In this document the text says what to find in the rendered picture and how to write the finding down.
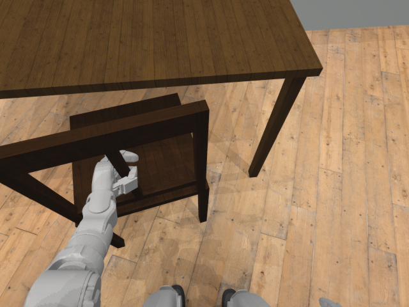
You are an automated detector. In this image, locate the right robot shin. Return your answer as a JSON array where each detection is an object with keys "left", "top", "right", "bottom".
[{"left": 231, "top": 290, "right": 248, "bottom": 298}]

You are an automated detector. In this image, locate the robot left upper arm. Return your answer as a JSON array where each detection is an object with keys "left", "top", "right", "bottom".
[{"left": 27, "top": 270, "right": 102, "bottom": 307}]

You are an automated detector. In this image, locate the right robot thigh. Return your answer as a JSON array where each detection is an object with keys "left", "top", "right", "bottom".
[{"left": 228, "top": 292, "right": 271, "bottom": 307}]

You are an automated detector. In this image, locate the chair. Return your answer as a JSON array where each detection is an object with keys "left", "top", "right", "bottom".
[{"left": 0, "top": 93, "right": 210, "bottom": 248}]

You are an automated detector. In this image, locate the robot left forearm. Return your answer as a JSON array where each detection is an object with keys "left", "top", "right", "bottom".
[{"left": 24, "top": 189, "right": 118, "bottom": 307}]

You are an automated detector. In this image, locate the left robot hand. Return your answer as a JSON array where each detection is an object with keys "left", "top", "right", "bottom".
[{"left": 91, "top": 150, "right": 139, "bottom": 198}]

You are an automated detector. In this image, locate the table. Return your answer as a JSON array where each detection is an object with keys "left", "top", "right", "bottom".
[{"left": 0, "top": 0, "right": 323, "bottom": 178}]

